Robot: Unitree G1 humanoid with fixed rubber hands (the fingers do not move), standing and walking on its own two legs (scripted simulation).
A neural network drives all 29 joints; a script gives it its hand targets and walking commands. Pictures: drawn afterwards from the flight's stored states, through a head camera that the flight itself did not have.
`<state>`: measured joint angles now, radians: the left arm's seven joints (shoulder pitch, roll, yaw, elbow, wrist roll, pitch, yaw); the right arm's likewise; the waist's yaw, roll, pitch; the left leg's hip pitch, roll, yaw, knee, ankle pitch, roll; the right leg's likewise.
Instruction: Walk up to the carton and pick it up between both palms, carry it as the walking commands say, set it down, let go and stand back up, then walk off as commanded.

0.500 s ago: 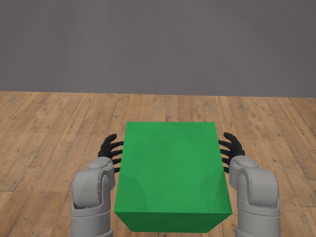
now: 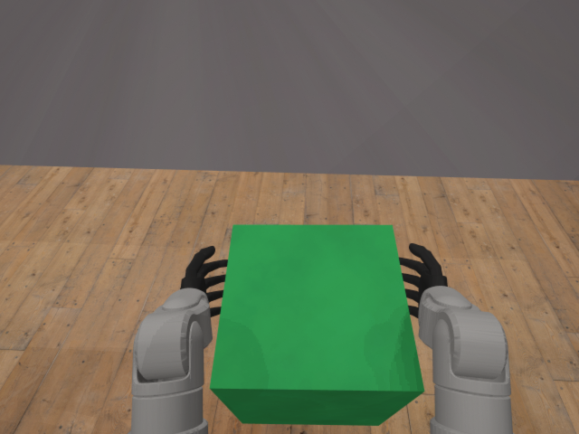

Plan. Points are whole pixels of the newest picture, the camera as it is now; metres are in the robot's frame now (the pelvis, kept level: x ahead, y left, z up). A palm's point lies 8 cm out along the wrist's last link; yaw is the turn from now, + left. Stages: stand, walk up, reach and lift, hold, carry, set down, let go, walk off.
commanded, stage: carry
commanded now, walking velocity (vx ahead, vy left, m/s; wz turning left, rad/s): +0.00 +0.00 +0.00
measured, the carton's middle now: (311, 332) +0.26 +0.00 +0.00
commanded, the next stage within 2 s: none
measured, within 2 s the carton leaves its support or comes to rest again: neither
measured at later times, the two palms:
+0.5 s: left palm (173, 351) +0.21 +0.17 +0.05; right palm (408, 327) +0.24 -0.12 +0.06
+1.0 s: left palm out of the picture -0.08 +0.20 +0.06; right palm out of the picture +0.09 -0.05 +0.07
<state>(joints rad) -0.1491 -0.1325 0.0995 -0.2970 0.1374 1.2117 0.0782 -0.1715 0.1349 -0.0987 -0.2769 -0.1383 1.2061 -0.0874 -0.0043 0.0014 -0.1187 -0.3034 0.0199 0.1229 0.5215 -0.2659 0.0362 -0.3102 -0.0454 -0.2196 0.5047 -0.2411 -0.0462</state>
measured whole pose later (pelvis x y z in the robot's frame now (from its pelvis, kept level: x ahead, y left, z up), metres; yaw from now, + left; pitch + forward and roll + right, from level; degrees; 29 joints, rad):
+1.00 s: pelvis -0.23 -0.07 -0.02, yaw +35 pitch +3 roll +2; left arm -0.18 -0.14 0.09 -0.38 0.15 1.21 0.07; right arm -0.22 0.14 -0.12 -0.37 -0.12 1.22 -0.09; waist -0.05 -0.05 -0.01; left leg -0.34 0.01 0.05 0.68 -0.36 -0.02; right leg -0.55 -0.33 -0.34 0.72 -0.26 0.04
